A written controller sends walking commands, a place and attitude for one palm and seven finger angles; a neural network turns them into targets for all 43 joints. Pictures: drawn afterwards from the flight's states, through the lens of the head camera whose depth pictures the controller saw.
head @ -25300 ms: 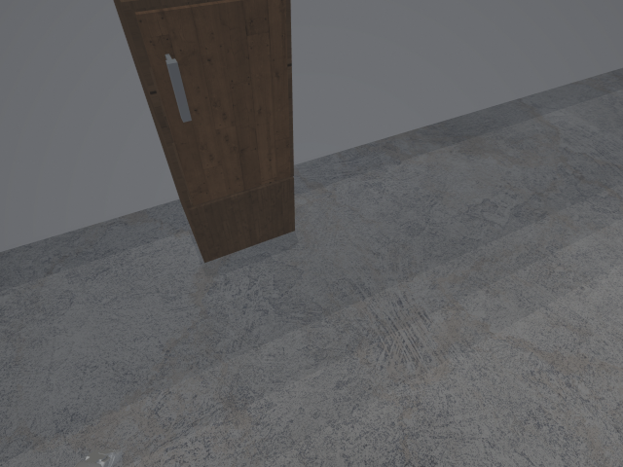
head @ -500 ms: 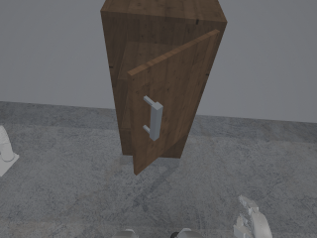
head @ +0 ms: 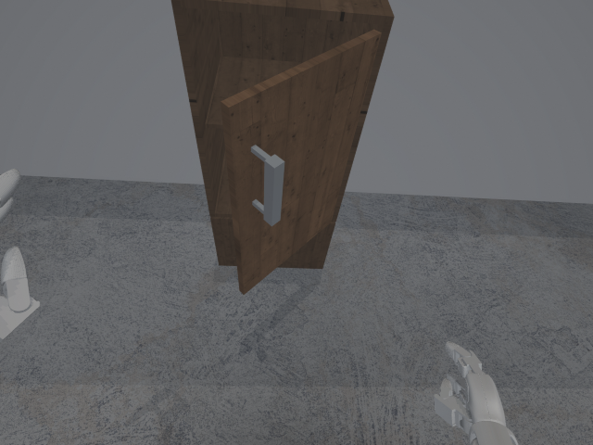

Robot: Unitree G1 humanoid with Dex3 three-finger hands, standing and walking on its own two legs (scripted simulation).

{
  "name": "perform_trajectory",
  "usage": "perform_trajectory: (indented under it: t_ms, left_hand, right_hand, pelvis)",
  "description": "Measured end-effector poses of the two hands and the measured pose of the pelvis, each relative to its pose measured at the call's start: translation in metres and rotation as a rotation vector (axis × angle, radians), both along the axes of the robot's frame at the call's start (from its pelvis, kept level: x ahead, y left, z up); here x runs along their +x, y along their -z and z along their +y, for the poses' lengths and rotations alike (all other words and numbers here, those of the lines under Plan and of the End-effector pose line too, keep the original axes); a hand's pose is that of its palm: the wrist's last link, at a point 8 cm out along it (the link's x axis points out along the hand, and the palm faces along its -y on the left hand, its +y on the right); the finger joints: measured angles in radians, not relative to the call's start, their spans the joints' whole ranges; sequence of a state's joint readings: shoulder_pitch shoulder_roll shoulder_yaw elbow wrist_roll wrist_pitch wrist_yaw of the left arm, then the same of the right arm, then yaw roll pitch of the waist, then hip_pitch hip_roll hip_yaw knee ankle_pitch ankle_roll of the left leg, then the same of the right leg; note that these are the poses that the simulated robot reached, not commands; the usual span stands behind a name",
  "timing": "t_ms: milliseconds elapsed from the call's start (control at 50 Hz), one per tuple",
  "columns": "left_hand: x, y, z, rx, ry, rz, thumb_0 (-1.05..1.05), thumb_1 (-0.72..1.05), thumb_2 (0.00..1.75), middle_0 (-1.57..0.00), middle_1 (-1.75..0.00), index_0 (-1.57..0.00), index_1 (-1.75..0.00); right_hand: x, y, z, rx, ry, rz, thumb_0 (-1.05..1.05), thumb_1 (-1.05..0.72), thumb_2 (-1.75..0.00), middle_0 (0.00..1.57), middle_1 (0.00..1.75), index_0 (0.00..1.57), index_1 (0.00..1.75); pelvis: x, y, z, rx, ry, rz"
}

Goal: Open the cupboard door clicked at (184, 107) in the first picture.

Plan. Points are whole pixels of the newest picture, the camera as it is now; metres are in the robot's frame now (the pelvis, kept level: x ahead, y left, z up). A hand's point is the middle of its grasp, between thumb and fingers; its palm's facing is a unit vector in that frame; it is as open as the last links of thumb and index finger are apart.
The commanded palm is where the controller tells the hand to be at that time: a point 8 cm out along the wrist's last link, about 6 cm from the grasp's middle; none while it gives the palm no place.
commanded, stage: step back with the hand held close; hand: left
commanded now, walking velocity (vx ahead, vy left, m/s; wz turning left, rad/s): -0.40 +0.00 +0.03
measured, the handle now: (265, 186) +0.53 +0.08 -0.01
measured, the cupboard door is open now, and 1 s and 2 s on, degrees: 45 45 45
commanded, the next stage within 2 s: stop stepping back and stand still in 0.04 s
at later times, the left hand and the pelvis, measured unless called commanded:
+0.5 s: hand out of the picture +0.03 +0.24 +0.17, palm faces +0.49 -0.77 -0.40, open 7.4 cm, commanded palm -0.03 +0.27 +0.18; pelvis -0.15 -0.03 +0.01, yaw +2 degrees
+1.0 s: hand out of the picture +0.00 +0.23 +0.17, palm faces +0.48 -0.74 -0.46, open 7.4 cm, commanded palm -0.05 +0.26 +0.18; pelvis -0.18 -0.04 +0.00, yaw +3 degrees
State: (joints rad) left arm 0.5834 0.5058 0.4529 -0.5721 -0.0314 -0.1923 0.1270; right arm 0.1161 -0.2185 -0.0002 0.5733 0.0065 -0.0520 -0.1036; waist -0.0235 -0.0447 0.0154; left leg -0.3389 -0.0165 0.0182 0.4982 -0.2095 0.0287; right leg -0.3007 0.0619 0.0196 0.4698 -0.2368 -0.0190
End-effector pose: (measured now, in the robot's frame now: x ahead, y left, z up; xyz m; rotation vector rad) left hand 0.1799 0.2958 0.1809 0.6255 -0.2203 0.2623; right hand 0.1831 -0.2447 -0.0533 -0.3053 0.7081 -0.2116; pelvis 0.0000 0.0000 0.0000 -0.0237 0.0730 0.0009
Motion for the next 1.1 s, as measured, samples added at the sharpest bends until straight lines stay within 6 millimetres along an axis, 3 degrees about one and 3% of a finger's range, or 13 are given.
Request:
perform_trajectory:
  t_ms: [140, 280, 400, 520, 580, 660, 840, 960, 1040, 1060, 1100]
  left_hand:
    - [-0.062, -0.003, 0.001, -0.049, -0.033, 0.008, 0.01, 0.89, 0.9, -0.22, -0.31, -0.21, -0.3]
    - [-0.13, -0.005, -0.011, -0.072, -0.109, -0.013, 0.01, 0.89, 0.9, -0.22, -0.31, -0.21, -0.3]
    - [-0.181, -0.01, -0.028, -0.087, -0.134, -0.066, 0.01, 0.89, 0.9, -0.22, -0.31, -0.21, -0.3]
    - [-0.201, -0.005, -0.023, -0.129, -0.17, -0.13, 0.01, 0.89, 0.9, -0.22, -0.31, -0.21, -0.3]
    - [-0.205, 0.0, -0.016, -0.124, -0.175, -0.149, 0.01, 0.89, 0.9, -0.22, -0.31, -0.21, -0.3]
    - [-0.21, -0.002, -0.014, -0.076, -0.173, -0.14, 0.01, 0.89, 0.9, -0.22, -0.31, -0.21, -0.3]
    - [-0.221, -0.004, -0.043, -0.025, -0.134, -0.119, 0.01, 0.89, 0.9, -0.22, -0.31, -0.21, -0.3]
    - [-0.222, -0.006, -0.039, -0.056, -0.157, -0.098, 0.01, 0.89, 0.9, -0.22, -0.31, -0.21, -0.31]
    - [-0.218, -0.004, -0.031, -0.057, -0.161, -0.103, 0.01, 0.89, 0.9, -0.22, -0.31, -0.21, -0.3]
    - [-0.213, 0.004, -0.027, -0.055, -0.153, -0.078, 0.01, 0.89, 0.9, -0.22, -0.31, -0.21, -0.3]
    - [-0.199, 0.048, -0.017, -0.118, -0.173, 0.1, 0.0, 0.89, 0.9, -0.21, -0.3, -0.21, -0.3]
  right_hand:
    - [-0.06, -0.002, 0.01, 0.033, -0.044, 0.001, 0.01, -0.9, -0.89, 0.2, 0.3, 0.2, 0.3]
    - [-0.124, 0.007, 0.013, 0.091, -0.07, -0.007, 0.01, -0.9, -0.89, 0.2, 0.3, 0.2, 0.3]
    - [-0.175, 0.022, -0.007, 0.096, -0.082, 0.047, 0.01, -0.9, -0.89, 0.2, 0.3, 0.2, 0.3]
    - [-0.215, 0.02, -0.034, 0.029, -0.017, 0.063, 0.01, -0.9, -0.89, 0.2, 0.3, 0.2, 0.3]
    - [-0.224, 0.023, -0.043, -0.011, 0.005, 0.037, 0.01, -0.9, -0.89, 0.2, 0.3, 0.2, 0.3]
    - [-0.232, 0.024, -0.039, 0.024, 0.027, -0.007, 0.01, -0.9, -0.89, 0.2, 0.3, 0.2, 0.3]
    - [-0.235, 0.049, -0.026, 0.126, -0.052, 0.043, 0.01, -0.9, -0.89, 0.2, 0.3, 0.2, 0.3]
    - [-0.229, 0.036, -0.028, 0.108, -0.057, 0.066, 0.01, -0.9, -0.89, 0.2, 0.3, 0.2, 0.3]
    - [-0.216, 0.03, -0.029, 0.061, -0.068, 0.023, 0.01, -0.9, -0.89, 0.2, 0.3, 0.2, 0.3]
    - [-0.212, 0.032, -0.03, 0.062, -0.084, 0.021, 0.01, -0.9, -0.89, 0.2, 0.3, 0.2, 0.3]
    - [-0.206, 0.043, -0.031, 0.073, -0.116, 0.071, 0.01, -0.9, -0.89, 0.2, 0.3, 0.2, 0.3]
  pelvis:
    - [-0.051, -0.008, -0.001, -0.003, 0.003, -0.038]
    - [-0.102, -0.006, -0.02, -0.001, -0.017, -0.049]
    - [-0.144, -0.004, -0.033, 0.033, -0.015, -0.055]
    - [-0.157, -0.005, -0.033, 0.051, -0.044, -0.05]
    - [-0.164, 0.004, -0.027, 0.033, -0.064, -0.056]
    - [-0.175, 0.007, -0.028, 0.056, -0.047, -0.087]
    - [-0.185, 0.014, -0.046, 0.039, -0.05, -0.107]
    - [-0.18, 0.0, -0.046, 0.054, -0.053, -0.092]
    - [-0.175, 0.004, -0.037, 0.022, -0.059, -0.09]
    - [-0.176, 0.006, -0.035, 0.021, -0.07, -0.084]
    - [-0.177, 0.009, -0.03, 0.032, -0.092, -0.07]
